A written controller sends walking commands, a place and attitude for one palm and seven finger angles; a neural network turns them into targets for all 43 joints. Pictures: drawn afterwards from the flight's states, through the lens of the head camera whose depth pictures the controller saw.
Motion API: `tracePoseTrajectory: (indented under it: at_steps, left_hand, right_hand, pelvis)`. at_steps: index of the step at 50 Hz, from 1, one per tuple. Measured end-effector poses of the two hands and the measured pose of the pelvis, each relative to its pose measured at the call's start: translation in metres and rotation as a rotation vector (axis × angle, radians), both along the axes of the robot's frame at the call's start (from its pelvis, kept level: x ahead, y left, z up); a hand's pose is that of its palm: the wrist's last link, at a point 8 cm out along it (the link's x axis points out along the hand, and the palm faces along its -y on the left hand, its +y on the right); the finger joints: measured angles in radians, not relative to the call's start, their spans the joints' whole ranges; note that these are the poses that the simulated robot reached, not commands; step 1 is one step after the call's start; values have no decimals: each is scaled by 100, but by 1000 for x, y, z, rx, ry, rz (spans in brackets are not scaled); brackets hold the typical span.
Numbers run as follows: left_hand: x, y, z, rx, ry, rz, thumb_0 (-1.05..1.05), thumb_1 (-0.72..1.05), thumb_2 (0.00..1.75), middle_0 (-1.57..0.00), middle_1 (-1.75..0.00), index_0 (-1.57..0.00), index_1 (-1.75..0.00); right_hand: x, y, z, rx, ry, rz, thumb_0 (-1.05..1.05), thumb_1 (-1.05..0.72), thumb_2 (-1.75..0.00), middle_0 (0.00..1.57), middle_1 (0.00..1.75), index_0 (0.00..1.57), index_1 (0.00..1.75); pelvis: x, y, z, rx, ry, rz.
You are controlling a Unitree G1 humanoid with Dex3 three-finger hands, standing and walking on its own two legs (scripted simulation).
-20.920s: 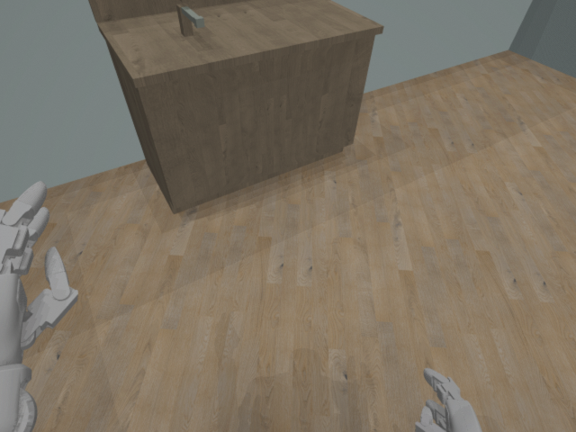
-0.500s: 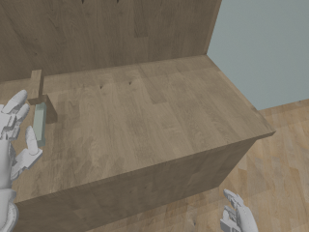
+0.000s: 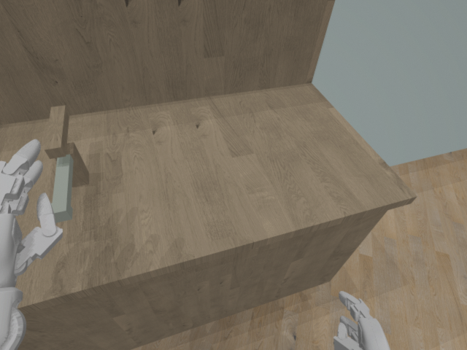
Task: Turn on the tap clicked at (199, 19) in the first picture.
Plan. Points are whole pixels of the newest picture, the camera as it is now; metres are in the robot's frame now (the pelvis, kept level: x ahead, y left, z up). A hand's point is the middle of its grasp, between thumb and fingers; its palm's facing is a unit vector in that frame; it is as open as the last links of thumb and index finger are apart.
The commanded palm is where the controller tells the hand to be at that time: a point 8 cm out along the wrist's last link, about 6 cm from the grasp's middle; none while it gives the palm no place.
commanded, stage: turn the palm inward beside the body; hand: left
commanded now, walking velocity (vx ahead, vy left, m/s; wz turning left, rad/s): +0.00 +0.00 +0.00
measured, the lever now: (61, 211) +0.32 +0.34 +0.04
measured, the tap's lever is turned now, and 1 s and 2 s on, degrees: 0 0 0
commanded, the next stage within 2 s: none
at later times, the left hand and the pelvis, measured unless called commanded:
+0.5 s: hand (55, 262) +0.18 +0.24 +0.15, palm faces +0.53 -0.79 -0.31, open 7.4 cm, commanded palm +0.14 +0.27 +0.16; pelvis +0.00 -0.03 -0.02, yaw +4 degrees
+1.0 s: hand (90, 264) +0.19 +0.21 +0.13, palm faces +0.52 -0.81 -0.28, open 7.4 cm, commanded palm +0.14 +0.24 +0.14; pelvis +0.02 -0.07 -0.02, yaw +6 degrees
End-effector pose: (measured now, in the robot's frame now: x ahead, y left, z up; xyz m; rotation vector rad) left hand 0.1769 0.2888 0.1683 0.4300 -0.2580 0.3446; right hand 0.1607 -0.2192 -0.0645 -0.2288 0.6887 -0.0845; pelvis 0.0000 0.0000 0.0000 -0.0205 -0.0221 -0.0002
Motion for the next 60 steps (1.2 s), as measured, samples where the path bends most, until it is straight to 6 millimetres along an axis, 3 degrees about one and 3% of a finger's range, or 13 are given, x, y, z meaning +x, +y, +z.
tracePoseTrajectory:
  at_steps: [4, 7, 9, 11, 15, 19, 26, 30, 38, 49, 54, 60]
  left_hand:
    - [1, 2, -2, -9, 0, 5, 1, 89, 89, -21, -30, -21, -30]
    - [17, 17, 25, 139, -64, 7, 1, 89, 89, -22, -30, -21, -30]
    - [24, 33, 39, 64, -90, 51, 1, 89, 89, -22, -30, -22, -30]
    - [26, 38, 40, -28, -70, 84, 1, 89, 89, -21, -30, -21, -30]
    - [16, 8, 9, -77, 93, 50, 1, 90, 90, -20, -30, -20, -30]
    - [-9, -24, -18, -99, 143, 10, 1, 90, 89, -21, -30, -20, -30]
    - [-44, -16, -10, -59, -24, 213, 1, 89, 89, -22, -30, -21, -30]
    - [-39, -15, -13, -100, 17, 249, 1, 89, 89, -21, -30, -21, -30]
    - [-18, -44, -16, -113, 107, 163, 1, 90, 89, -21, -30, -21, -30]
    - [-32, -49, -24, -156, 108, 215, 1, 90, 89, -21, -30, -21, -30]
    - [-35, -57, -30, -175, 97, 198, 1, 90, 89, -21, -30, -21, -30]
    - [-37, -61, -31, -193, 90, 193, 1, 90, 89, -21, -30, -21, -30]
  right_hand:
    - [3, 5, 0, 1, -1, 12, 2, -90, -90, 20, 30, 20, 30]
    - [6, 13, -7, -36, 18, 97, 2, -90, -90, 20, 30, 20, 30]
    - [10, 14, -14, -29, 42, 139, 2, -90, -90, 20, 30, 20, 30]
    - [15, 14, -16, 0, 37, 135, 2, -90, -90, 20, 30, 20, 30]
    - [31, 12, -12, 42, -20, 129, 2, -90, -90, 21, 30, 20, 30]
    - [46, 10, -5, 34, -76, 145, 2, -90, -90, 21, 30, 20, 30]
    - [62, 6, -10, 19, -96, 224, 2, -90, -90, 20, 30, 20, 30]
    - [66, 1, -18, 25, -80, 235, 2, -90, -90, 20, 30, 20, 30]
    - [68, -24, -25, 59, -82, 161, 2, -90, -90, 21, 30, 20, 30]
    - [61, -72, -36, 6, -44, 91, 2, -90, -90, 20, 30, 20, 30]
    - [58, -75, -37, 2, -61, 81, 2, -90, -90, 20, 29, 20, 30]
    - [58, -60, -35, 33, -99, 90, 2, -90, -90, 20, 29, 20, 30]
  pelvis:
    - [0, 3, 0, 0, 0, 0]
    - [-4, 1, -5, 4, -1, 59]
    - [-3, 2, -6, 10, -3, 62]
    - [-1, 3, -6, 15, -3, 49]
    - [2, 3, -8, 20, -4, 41]
    - [1, -5, -13, 25, 8, 41]
    - [-1, -30, -22, 20, 18, 86]
    - [-1, -42, -23, 16, 11, 109]
    - [14, -59, -21, 20, 27, 93]
    - [25, -69, -24, 27, 58, 102]
    - [22, -69, -26, 27, 59, 106]
    - [17, -66, -27, 25, 53, 103]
